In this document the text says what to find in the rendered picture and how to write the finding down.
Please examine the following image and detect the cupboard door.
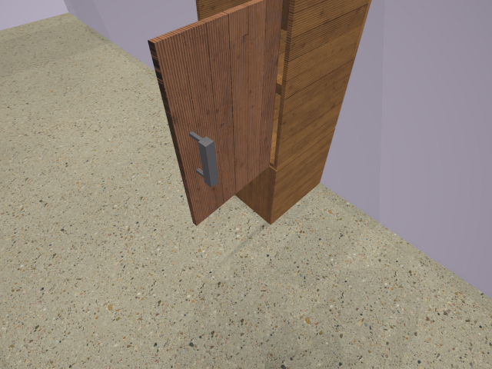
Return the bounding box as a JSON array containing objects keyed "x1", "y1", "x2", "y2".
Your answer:
[{"x1": 148, "y1": 0, "x2": 284, "y2": 226}]

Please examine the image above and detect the handle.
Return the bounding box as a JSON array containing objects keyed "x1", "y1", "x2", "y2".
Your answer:
[{"x1": 189, "y1": 131, "x2": 218, "y2": 188}]

